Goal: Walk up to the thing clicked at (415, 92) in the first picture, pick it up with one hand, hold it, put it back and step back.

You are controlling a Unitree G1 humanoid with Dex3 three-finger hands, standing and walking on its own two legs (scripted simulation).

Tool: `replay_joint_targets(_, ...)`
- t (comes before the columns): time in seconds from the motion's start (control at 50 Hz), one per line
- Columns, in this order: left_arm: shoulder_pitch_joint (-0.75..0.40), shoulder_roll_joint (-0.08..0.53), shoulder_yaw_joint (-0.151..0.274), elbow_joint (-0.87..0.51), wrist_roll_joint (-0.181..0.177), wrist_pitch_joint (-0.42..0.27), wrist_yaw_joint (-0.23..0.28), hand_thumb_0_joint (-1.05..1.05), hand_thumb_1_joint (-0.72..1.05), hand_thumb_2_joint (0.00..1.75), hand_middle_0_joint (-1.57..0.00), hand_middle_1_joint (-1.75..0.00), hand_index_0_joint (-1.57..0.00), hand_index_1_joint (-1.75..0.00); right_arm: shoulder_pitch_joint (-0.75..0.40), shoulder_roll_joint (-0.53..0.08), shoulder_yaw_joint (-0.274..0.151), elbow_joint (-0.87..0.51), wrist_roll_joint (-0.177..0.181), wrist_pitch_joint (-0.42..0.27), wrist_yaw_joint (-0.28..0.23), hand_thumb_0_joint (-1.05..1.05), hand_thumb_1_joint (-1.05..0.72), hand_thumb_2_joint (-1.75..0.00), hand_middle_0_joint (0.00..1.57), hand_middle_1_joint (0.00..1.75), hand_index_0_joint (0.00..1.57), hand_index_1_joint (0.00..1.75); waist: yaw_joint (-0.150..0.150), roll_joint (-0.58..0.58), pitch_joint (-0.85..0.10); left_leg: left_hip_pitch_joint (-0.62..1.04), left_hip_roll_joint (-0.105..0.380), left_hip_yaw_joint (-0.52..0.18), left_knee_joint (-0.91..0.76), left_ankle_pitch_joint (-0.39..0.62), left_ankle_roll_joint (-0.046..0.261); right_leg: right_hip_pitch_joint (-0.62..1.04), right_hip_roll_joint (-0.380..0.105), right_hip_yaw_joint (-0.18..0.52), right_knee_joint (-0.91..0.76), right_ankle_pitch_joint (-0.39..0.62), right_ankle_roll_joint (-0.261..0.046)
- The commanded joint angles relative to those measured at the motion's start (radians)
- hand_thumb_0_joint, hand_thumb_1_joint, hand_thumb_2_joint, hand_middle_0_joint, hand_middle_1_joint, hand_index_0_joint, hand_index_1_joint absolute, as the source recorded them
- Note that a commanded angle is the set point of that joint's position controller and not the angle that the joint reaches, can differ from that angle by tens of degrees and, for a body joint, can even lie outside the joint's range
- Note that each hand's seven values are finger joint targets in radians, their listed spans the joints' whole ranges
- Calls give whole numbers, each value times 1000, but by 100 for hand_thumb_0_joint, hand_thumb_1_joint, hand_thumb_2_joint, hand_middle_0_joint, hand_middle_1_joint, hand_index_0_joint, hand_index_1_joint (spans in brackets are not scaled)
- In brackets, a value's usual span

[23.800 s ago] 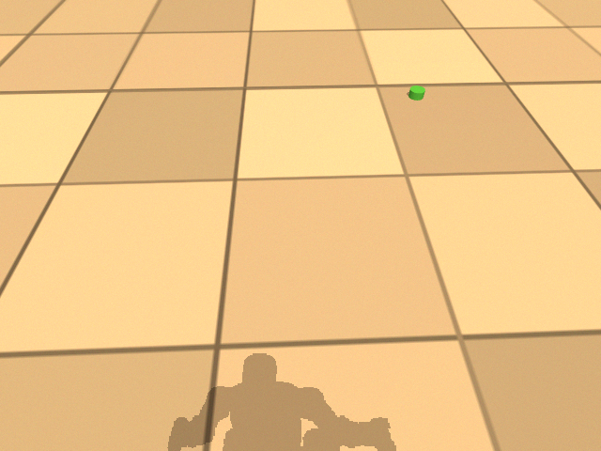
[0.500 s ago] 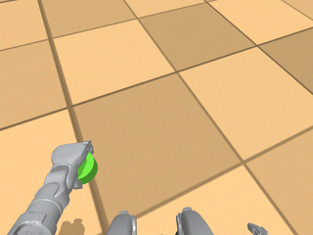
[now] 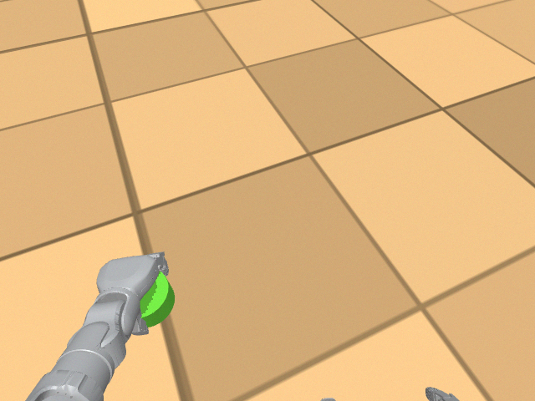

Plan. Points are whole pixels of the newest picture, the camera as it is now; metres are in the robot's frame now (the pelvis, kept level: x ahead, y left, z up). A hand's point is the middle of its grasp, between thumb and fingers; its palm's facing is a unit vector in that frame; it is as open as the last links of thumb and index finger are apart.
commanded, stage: hold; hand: left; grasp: from above
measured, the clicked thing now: (145, 297) +0.32 +0.22 -0.10
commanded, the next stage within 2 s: crouch in 1.82 s
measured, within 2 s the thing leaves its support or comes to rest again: neither
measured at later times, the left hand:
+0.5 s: hand (132, 286) +0.32 +0.22 -0.04, palm faces -0.45 -0.05 -0.89, open 11.4 cm
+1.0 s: hand (130, 289) +0.31 +0.21 -0.02, palm faces -0.45 -0.05 -0.89, open 11.4 cm
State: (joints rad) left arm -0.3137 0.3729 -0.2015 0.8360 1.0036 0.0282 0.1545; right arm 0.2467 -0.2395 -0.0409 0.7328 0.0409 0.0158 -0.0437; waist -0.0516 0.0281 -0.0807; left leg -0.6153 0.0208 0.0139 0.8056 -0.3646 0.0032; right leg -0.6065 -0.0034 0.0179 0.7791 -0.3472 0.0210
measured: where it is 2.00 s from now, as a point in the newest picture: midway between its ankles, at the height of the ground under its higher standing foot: outside the picture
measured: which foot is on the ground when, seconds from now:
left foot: down 0.00-1.00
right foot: down 0.00-1.00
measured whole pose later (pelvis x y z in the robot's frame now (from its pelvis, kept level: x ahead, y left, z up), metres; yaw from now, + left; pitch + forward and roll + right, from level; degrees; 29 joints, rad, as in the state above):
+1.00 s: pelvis +0.01 -0.01 +0.03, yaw -1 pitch +3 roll +0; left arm -0.25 0.39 -0.21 0.68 0.99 0.01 0.01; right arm 0.21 -0.25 -0.04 0.69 0.06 0.06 -0.04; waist -0.01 0.04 -0.03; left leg -0.33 0.02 0.03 0.54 -0.26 0.00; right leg -0.34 -0.01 0.03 0.55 -0.26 0.01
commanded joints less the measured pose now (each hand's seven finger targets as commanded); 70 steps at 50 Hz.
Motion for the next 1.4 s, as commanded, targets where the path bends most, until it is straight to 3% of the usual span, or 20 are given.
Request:
replay_joint_targets(0.0,-327,202,76,-190,10,-5,39,0,43,95,-78,-94,-80,-91,2,-151,-55,-99,0,-29,-12,0,-90,-90,20,30,20,30,3,15,-284,242,-32,-13,-140,232,-4,146,37,-10,-138,200,-31)
replay_joint_targets(0.02,-309,219,95,-174,4,-8,37,0,42,94,-77,-94,-79,-91,3,-158,-58,-100,1,-28,-12,0,-90,-90,20,30,20,30,5,12,-287,256,-31,-10,-144,241,-4,158,37,-12,-145,205,-31)
replay_joint_targets(0.06,-342,202,74,-201,4,-11,28,0,42,96,-76,-97,-79,-94,-2,-155,-56,-104,0,-26,-10,0,-90,-90,20,30,20,30,1,15,-295,272,-33,-8,-149,270,-2,181,35,-9,-153,238,-29)
replay_joint_targets(0.18,-286,200,81,-179,1,-6,7,0,40,96,-75,-98,-78,-94,-2,-157,-60,-109,4,-19,-6,0,-90,-90,20,30,20,30,13,6,-271,302,-33,0,-180,329,-3,223,38,-13,-174,282,-30)
replay_joint_targets(0.26,-310,211,81,-228,1,-11,-17,0,40,96,-75,-96,-78,-93,-11,-161,-60,-126,6,-12,-4,0,-89,-90,20,30,20,30,14,16,-272,320,-34,6,-198,332,0,237,37,-9,-191,291,-31)
replay_joint_targets(0.32,-309,200,72,-246,1,-13,-28,0,39,97,-74,-100,-78,-96,-20,-157,-58,-136,7,-9,-4,0,-90,-90,20,30,20,30,16,8,-253,331,-31,0,-215,325,-2,246,42,-12,-202,279,-31)
replay_joint_targets(0.36,-303,225,90,-250,3,-12,-30,0,42,97,-76,-99,-79,-95,-26,-159,-58,-140,8,-7,-4,0,-90,-90,20,30,20,30,30,21,-245,331,-34,6,-225,314,-2,259,40,-10,-216,271,-32)
replay_joint_targets(0.4,-301,209,78,-261,-3,-12,-38,0,41,97,-75,-99,-79,-96,-29,-159,-56,-147,9,-7,-3,0,-90,-90,20,30,20,30,17,-3,-237,336,-32,4,-234,309,1,262,40,-7,-222,270,-30)
replay_joint_targets(0.66,-274,226,93,-315,-10,-13,-69,0,45,103,-77,-104,-81,-100,-66,-155,-49,-167,15,1,-5,0,-90,-90,20,30,20,30,36,-4,-206,368,-37,15,-283,280,7,313,35,0,-278,245,-26)
replay_joint_targets(0.86,-275,220,84,-354,-10,-19,-94,0,42,102,-76,-103,-79,-100,-87,-150,-43,-172,17,7,-10,0,-90,-90,20,30,20,30,38,-4,-204,416,-33,19,-312,322,9,334,35,-4,-298,283,-28)
replay_joint_targets(1.02,-256,239,106,-352,-9,-19,-97,0,41,105,-76,-105,-79,-102,-108,-150,-42,-182,19,9,-11,0,-90,-90,20,30,20,30,50,-6,-196,431,-36,23,-332,311,10,363,30,-3,-321,270,-26)
replay_joint_targets(1.06,-267,218,80,-380,-12,-20,-105,0,41,105,-77,-103,-79,-100,-113,-147,-39,-186,20,10,-12,0,-90,-90,20,30,20,30,39,-14,-190,434,-38,24,-332,299,14,357,27,-1,-330,265,-22)
replay_joint_targets(1.1,-238,241,105,-358,-14,-19,-111,0,40,105,-76,-103,-79,-100,-118,-151,-39,-186,21,13,-13,0,-90,-90,20,30,20,30,47,-14,-172,432,-38,25,-343,283,14,363,27,0,-339,247,-23)
replay_joint_targets(1.12,-270,228,88,-387,-16,-23,-114,0,39,104,-75,-104,-77,-101,-121,-146,-38,-187,21,12,-13,0,-90,-90,20,30,20,30,41,-9,-176,436,-35,21,-346,282,12,357,29,-3,-336,244,-24)
replay_joint_targets(1.18,-234,242,107,-390,-12,-23,-123,0,39,104,-75,-102,-77,-100,-130,-146,-37,-194,23,14,-15,0,-90,-90,20,30,20,30,59,1,-184,449,-36,22,-355,290,11,374,29,-4,-341,244,-27)
replay_joint_targets(1.22,-266,232,93,-416,-15,-25,-128,0,37,104,-73,-105,-76,-102,-129,-145,-36,-192,22,14,-16,0,-90,-90,20,30,20,30,44,-14,-193,460,-35,23,-350,303,14,374,29,-1,-342,263,-23)
replay_joint_targets(1.26,-280,248,100,-416,-12,-25,-131,0,37,103,-73,-105,-76,-102,-130,-146,-36,-192,22,14,-18,0,-90,-90,20,30,20,30,51,14,-185,460,-33,21,-358,309,9,371,31,-5,-344,262,-28)
replay_joint_targets(1.3,-218,231,102,-392,-20,-23,-131,0,38,105,-74,-106,-77,-103,-134,-143,-33,-199,25,14,-18,0,-90,-90,20,30,20,30,62,-13,-155,443,-32,20,-367,279,10,374,32,-8,-352,231,-28)
replay_joint_targets(1.34,-214,213,79,-393,-17,-23,-140,0,38,104,-74,-105,-77,-102,-139,-142,-32,-204,25,15,-17,0,-90,-90,20,30,20,30,51,-18,-151,451,-33,21,-373,277,12,370,29,-6,-354,233,-29)
replay_joint_targets(1.38,-237,226,84,-409,-17,-25,-142,0,36,103,-72,-104,-75,-102,-146,-143,-32,-205,26,17,-18,0,-90,-90,20,30,20,30,53,-20,-152,452,-34,19,-370,282,13,367,28,-6,-360,234,-26)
